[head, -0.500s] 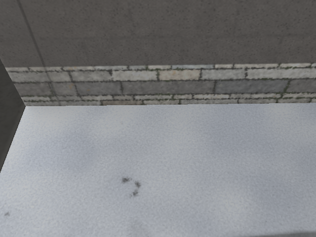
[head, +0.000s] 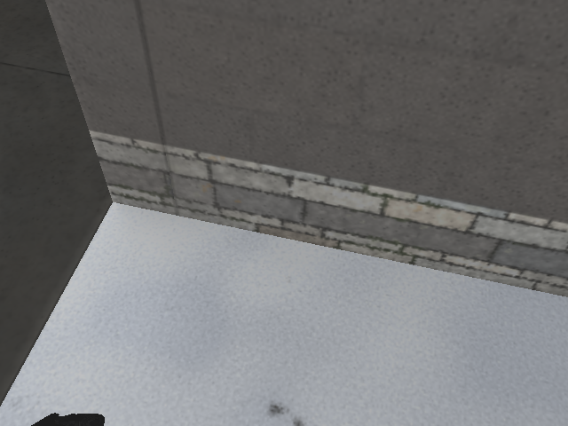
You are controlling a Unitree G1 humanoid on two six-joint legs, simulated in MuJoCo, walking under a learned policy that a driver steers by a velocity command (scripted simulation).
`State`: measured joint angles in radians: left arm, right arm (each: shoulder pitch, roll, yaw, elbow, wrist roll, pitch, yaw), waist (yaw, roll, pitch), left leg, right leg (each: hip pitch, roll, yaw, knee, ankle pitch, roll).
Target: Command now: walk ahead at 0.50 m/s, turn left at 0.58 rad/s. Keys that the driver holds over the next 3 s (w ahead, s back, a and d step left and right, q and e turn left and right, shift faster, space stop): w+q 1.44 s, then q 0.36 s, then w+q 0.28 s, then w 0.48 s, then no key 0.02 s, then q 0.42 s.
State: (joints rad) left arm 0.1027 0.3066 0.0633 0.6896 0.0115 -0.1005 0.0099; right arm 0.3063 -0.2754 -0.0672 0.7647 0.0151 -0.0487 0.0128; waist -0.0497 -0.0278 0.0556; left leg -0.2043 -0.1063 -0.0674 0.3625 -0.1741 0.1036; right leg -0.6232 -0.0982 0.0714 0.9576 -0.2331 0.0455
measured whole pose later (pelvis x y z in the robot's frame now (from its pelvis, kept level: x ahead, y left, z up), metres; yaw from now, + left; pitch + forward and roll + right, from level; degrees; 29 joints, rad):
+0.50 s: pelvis +0.28 -0.04 +0.00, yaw +17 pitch +1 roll -2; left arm 0.33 0.30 0.06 0.80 0.02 -0.09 0.01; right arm 0.15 -0.34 -0.05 0.64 0.01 -0.04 0.01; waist 0.05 0.06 0.06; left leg -0.67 0.07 -0.06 1.08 -0.26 0.00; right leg -0.14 0.02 -0.09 0.30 -0.18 -0.02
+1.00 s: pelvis +0.49 +0.11 -0.01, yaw +35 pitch +3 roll +0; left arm 0.17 0.32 0.01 0.67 0.04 -0.10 0.05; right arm 0.23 -0.30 -0.06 0.64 -0.01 -0.01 0.01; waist -0.03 -0.03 0.02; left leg -0.30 -0.15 -0.12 0.42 -0.15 0.11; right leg -0.68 -0.10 0.07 1.00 -0.22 0.08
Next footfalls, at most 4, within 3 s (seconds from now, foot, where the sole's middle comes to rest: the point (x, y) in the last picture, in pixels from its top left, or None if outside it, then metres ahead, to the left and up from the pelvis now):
0.24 right None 0.34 -0.14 -0.78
0.76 left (188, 402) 0.51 0.19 -0.78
1.16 right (223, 308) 0.75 0.12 -0.78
1.56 left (57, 370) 0.60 0.51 -0.78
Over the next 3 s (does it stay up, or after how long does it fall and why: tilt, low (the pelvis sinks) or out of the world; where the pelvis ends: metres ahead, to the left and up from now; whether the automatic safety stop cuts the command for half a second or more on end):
stays up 0.69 0.89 -0.02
